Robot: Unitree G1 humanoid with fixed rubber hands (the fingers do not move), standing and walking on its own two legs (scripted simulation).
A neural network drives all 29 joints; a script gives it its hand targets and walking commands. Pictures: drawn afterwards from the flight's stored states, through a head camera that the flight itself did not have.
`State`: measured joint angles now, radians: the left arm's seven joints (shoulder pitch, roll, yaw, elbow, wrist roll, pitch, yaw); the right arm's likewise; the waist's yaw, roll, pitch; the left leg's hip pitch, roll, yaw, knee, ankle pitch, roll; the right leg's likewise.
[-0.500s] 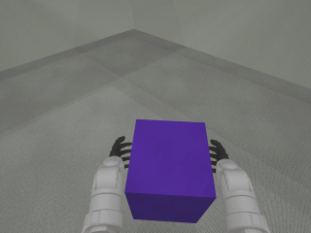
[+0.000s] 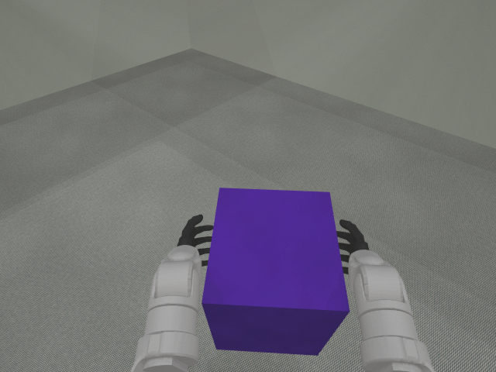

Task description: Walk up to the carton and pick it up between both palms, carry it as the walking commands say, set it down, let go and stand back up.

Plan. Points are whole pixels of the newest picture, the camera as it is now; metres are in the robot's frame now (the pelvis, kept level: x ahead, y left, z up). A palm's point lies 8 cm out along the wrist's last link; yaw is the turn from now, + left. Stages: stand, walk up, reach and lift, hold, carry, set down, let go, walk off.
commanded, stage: reach and lift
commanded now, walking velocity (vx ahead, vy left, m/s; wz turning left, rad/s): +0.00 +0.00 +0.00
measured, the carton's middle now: (270, 274) +0.31 +0.00 -0.03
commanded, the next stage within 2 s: hold in 0.86 s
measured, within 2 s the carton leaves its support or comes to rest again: neither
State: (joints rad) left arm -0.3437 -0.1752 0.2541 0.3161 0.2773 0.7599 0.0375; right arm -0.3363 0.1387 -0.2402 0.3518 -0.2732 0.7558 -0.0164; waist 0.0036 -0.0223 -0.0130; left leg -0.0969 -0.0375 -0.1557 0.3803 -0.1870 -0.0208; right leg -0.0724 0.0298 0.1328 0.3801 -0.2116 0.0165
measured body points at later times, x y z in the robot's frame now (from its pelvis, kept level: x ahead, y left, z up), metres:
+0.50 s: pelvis -0.01 +0.00 +0.00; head -0.05 +0.00 +0.45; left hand +0.30 +0.14 +0.04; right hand +0.30 -0.15 +0.04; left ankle +0.02 +0.13 -0.74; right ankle +0.01 -0.13 -0.74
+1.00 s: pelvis -0.01 +0.00 +0.00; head -0.05 +0.01 +0.45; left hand +0.29 +0.14 +0.03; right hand +0.28 -0.15 +0.03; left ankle +0.02 +0.13 -0.74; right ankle +0.01 -0.13 -0.74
